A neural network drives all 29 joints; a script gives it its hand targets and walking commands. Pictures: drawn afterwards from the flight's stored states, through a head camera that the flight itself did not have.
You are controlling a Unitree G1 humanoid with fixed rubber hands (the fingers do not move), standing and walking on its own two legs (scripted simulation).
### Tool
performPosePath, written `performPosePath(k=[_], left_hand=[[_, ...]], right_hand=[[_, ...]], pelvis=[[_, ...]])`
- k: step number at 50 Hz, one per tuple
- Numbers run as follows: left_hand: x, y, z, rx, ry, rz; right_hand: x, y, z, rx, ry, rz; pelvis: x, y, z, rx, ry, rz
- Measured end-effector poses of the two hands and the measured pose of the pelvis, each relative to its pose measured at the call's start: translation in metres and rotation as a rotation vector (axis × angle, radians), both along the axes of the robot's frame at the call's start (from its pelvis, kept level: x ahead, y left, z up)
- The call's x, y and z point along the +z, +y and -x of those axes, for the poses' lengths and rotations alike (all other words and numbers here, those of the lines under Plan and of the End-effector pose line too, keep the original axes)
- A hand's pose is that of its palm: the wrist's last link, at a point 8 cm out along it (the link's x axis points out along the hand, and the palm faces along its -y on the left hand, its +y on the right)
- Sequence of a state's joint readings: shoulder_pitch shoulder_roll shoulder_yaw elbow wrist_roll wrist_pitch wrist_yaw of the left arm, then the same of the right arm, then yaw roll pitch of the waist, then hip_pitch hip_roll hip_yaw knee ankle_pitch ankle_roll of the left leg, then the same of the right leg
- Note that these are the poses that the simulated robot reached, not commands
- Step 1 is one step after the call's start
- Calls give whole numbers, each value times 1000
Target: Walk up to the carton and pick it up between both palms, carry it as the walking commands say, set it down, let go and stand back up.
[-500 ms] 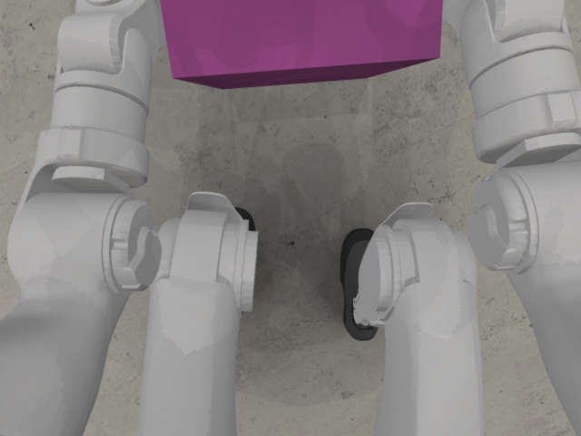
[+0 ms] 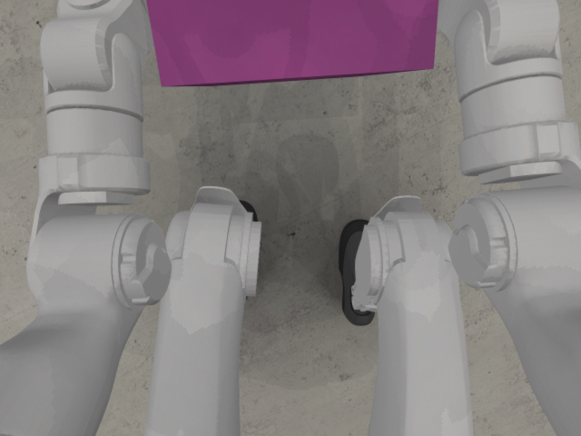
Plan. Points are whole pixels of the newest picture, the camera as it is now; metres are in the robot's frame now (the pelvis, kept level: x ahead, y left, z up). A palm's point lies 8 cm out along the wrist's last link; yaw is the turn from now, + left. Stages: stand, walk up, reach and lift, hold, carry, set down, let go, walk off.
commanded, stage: reach and lift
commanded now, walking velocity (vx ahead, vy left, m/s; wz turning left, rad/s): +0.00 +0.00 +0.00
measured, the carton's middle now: out of the picture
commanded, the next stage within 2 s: none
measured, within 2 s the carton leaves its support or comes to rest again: neither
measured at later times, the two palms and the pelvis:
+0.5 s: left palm out of the picture +0.51 +0.19 -0.06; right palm out of the picture +0.55 -0.10 -0.06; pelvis -0.04 -0.01 +0.04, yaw +0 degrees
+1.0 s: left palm out of the picture +0.48 +0.19 +0.00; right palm out of the picture +0.52 -0.11 +0.01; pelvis -0.03 -0.01 +0.10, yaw +0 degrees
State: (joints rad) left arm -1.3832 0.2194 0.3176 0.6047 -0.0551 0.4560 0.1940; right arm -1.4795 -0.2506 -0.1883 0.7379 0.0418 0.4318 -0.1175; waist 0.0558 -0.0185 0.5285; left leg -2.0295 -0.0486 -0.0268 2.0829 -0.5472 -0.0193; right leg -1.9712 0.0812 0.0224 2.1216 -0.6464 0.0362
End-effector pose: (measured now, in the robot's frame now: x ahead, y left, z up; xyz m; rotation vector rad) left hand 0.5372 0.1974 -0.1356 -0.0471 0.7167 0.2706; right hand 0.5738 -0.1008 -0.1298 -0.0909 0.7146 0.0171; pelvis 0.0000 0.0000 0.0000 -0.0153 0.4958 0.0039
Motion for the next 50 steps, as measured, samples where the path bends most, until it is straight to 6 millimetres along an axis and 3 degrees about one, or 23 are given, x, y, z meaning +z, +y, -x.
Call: performPosePath(k=[7, 15, 24, 36, 50], left_hand=[[22, -4, 13, -7, -21, -1], [47, -5, 27, 2, -17, -8], [70, -4, 27, 4, -4, -6], [95, -8, 29, 15, -16, 5], [135, -7, 59, -16, 2, -18]], right_hand=[[31, -3, 8, -7, -20, -3], [50, -4, 24, -13, -14, -25], [68, -4, 27, -9, 0, -18], [102, -6, 22, -9, -11, -13], [136, -7, 59, -7, 1, 0]], pelvis=[[15, 1, 10, 0, -30, 16], [26, -1, 26, 0, -54, 8], [36, -6, 38, -2, -53, -11], [63, -9, 27, 5, -65, -4], [96, -6, 26, 1, -140, -8]])
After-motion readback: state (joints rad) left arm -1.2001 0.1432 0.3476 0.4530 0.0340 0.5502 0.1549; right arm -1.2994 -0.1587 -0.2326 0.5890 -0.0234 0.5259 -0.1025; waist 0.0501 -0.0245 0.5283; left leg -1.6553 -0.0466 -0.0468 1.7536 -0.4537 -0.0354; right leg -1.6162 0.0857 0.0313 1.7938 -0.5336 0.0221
